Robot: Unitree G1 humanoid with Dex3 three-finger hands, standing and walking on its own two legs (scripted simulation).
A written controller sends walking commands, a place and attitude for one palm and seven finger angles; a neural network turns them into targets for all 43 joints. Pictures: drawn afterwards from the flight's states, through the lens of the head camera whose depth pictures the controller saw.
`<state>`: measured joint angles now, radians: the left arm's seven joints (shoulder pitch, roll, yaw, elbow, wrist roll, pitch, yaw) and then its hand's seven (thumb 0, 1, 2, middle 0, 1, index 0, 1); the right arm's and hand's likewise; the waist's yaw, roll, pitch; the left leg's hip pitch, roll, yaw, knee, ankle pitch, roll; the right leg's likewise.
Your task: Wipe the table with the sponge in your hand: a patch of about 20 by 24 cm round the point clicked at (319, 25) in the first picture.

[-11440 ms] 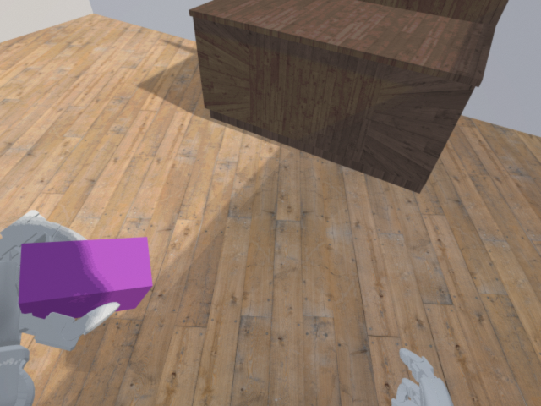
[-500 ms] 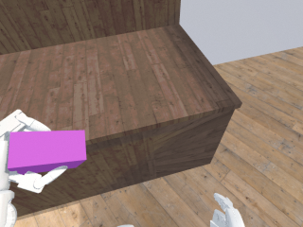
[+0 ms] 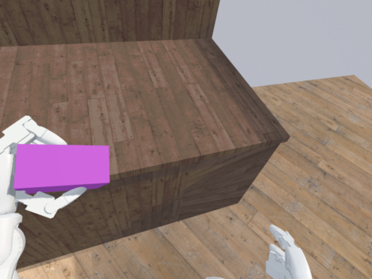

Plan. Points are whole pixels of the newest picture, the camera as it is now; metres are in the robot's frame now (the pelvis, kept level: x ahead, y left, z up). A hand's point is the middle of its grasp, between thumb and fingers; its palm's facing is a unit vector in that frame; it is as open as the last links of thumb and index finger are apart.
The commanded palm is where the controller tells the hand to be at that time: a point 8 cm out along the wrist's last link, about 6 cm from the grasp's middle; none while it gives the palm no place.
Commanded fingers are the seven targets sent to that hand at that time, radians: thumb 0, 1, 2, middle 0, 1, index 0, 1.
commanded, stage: come to a stop and stand still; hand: left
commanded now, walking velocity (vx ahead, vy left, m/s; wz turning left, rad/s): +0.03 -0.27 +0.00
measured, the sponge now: (77, 169) +0.25 +0.21 +0.14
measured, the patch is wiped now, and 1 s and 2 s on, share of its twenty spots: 0.00 0.00 0.00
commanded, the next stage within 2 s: look again from close up in 1.10 s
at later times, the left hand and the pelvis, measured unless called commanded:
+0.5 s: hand (4, 193) +0.19 +0.27 +0.17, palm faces +0.43 -0.85 -0.29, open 9.9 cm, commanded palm +0.14 +0.30 +0.18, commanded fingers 0.00 0.10 1.30 -1.20 -1.60 -1.20 -1.60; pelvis -0.02 +0.02 +0.00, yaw +1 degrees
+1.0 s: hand (32, 172) +0.22 +0.25 +0.17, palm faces +0.42 -0.83 -0.36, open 9.9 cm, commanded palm +0.17 +0.28 +0.18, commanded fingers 0.00 0.10 1.30 -1.20 -1.60 -1.20 -1.60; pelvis +0.02 +0.00 +0.00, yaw +1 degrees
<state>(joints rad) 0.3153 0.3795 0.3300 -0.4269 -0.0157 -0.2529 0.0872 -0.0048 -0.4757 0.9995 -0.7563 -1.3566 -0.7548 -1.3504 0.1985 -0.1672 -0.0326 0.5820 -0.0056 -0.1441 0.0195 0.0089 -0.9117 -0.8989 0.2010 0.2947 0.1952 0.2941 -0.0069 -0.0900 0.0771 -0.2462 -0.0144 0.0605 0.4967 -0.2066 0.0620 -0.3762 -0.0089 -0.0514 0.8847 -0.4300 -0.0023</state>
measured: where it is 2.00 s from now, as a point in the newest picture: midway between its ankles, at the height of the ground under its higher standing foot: outside the picture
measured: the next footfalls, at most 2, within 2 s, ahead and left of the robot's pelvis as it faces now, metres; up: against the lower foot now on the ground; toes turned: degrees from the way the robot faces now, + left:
right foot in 0.22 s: +0.02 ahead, -0.10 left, +0.00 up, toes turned +1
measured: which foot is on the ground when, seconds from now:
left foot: down 0.00-1.00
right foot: up 0.00-0.20, down 0.22-1.00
